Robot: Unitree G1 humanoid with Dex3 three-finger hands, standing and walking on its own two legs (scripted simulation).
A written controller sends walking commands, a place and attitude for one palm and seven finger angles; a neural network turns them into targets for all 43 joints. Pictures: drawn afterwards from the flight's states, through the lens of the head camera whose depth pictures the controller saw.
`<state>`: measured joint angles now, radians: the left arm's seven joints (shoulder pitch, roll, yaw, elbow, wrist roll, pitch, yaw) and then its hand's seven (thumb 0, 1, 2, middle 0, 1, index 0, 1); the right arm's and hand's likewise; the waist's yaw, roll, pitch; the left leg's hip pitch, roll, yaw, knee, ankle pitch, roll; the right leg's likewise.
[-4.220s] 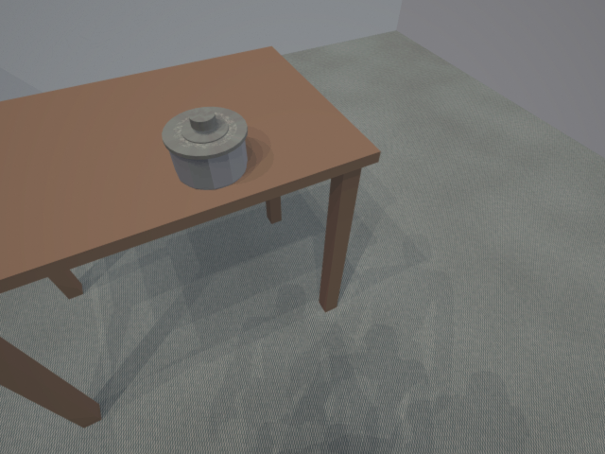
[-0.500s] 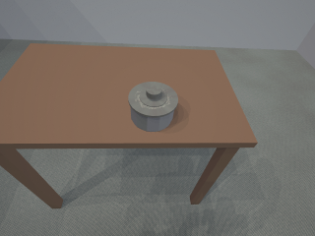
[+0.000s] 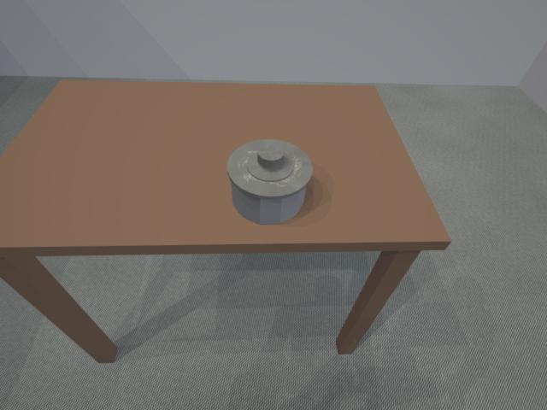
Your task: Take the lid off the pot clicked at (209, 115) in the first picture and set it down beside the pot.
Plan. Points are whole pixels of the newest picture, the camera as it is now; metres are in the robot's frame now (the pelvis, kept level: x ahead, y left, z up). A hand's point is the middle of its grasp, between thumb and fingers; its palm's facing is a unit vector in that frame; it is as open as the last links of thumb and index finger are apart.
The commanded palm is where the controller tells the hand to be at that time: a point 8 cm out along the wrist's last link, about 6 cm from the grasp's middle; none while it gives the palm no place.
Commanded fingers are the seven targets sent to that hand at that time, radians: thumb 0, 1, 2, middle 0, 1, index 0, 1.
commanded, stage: look again from close up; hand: left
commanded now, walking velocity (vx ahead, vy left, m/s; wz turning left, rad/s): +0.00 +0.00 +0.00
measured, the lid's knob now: (270, 156) +0.52 +0.04 +0.09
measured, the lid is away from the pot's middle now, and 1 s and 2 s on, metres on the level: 0.00 0.00 0.00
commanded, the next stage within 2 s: shuffle to correct the standing spot in 0.80 s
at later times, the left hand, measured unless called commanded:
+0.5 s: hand out of the picture -0.06 +0.17 -0.18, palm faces +0.03 -0.99 -0.16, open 7.4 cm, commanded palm none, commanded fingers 0.00 0.90 0.90 -0.20 -0.30 -0.20 -0.30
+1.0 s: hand out of the picture -0.07 +0.16 -0.18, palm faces +0.02 -0.99 -0.14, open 7.4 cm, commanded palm none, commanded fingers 0.00 0.90 0.90 -0.20 -0.30 -0.20 -0.30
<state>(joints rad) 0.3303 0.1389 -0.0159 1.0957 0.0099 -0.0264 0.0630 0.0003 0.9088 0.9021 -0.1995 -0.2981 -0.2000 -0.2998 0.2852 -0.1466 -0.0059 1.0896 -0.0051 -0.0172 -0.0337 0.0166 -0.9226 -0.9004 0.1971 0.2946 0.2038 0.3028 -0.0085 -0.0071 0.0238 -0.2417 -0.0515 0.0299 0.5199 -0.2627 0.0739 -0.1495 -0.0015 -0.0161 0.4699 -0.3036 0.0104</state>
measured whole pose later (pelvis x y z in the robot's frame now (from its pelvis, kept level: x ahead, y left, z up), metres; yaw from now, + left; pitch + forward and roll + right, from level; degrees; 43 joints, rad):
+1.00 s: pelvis -0.04 +0.01 +0.00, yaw +0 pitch -2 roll -1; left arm 0.38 0.15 -0.01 1.09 0.02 -0.02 0.04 0.00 0.91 0.90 -0.20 -0.30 -0.20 -0.30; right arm 0.31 -0.11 -0.01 1.12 0.00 -0.01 -0.02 0.01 -0.92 -0.90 0.20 0.29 0.20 0.30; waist 0.00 -0.05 0.00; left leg -0.25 -0.06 0.04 0.44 -0.16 0.08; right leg -0.19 -0.02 -0.01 0.44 -0.23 0.02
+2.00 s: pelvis +0.09 -0.11 -0.01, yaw +5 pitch +0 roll -1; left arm 0.35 0.11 0.02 1.02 0.02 -0.03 0.05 0.00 0.91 0.90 -0.20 -0.30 -0.20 -0.30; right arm 0.15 -0.13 -0.04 1.04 0.00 0.00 -0.05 0.01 -0.91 -0.90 0.19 0.29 0.20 0.30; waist 0.02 -0.03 0.09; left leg -0.42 -0.01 0.06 0.76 -0.35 0.00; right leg -0.08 0.12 -0.11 0.45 -0.37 -0.11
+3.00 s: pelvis +0.11 -0.17 +0.00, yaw +6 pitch -2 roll -1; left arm 0.32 0.16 0.00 1.11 0.01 -0.01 0.03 0.00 0.91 0.90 -0.20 -0.30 -0.20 -0.30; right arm 0.33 -0.10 -0.01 1.12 0.00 -0.01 -0.02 0.01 -0.91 -0.90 0.20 0.29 0.20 0.30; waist 0.00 -0.03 0.03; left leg -0.27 0.01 -0.01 0.46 -0.17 -0.01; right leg -0.13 -0.01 0.00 0.45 -0.29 0.02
